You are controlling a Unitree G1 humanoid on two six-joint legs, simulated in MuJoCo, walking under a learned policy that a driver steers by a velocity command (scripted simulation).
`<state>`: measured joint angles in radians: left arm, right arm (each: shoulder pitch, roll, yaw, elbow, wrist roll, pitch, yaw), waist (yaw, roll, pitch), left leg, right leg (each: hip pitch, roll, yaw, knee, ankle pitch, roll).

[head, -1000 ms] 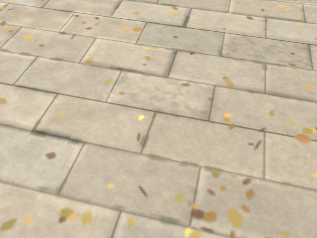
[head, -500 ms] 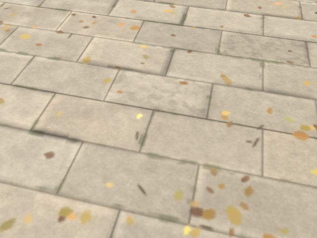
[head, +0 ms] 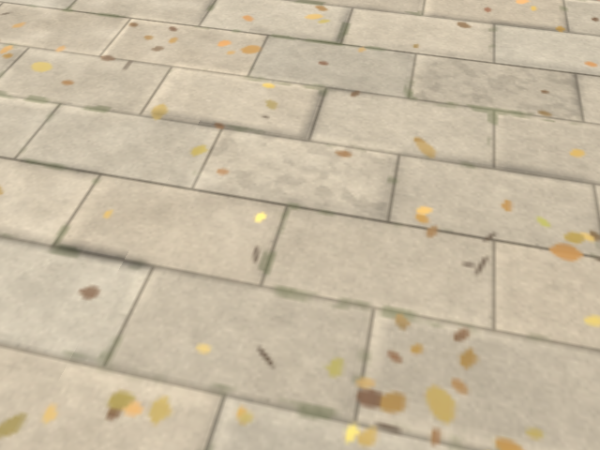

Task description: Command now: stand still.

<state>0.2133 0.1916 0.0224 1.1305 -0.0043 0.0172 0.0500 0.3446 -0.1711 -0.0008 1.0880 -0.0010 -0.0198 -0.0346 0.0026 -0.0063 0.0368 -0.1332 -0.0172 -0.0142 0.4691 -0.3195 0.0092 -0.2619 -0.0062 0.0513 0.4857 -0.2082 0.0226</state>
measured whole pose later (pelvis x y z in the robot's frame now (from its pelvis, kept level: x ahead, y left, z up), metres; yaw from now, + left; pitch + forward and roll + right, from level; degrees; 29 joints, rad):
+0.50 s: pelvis +0.00 +0.00 +0.00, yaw +0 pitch -1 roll +0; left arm 0.24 0.18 0.02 1.12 -0.01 0.01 0.05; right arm 0.37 -0.16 0.00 1.09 0.00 -0.02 -0.04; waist 0.00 -0.01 0.04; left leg -0.14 -0.02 -0.01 0.48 -0.33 0.01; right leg -0.27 -0.01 0.05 0.49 -0.22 0.02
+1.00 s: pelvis +0.14 -0.04 +0.01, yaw +0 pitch +1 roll +0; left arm 0.49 0.16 0.01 1.10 0.00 -0.09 0.00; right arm 0.19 -0.25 -0.06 0.93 0.03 -0.10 0.01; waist 0.05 0.03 -0.02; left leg -0.62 0.10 0.01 1.02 -0.15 0.05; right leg 0.01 0.05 -0.04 0.23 -0.26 -0.06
